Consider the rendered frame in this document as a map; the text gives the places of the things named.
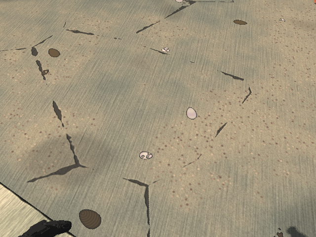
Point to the robot left hand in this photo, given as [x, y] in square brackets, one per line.
[48, 228]

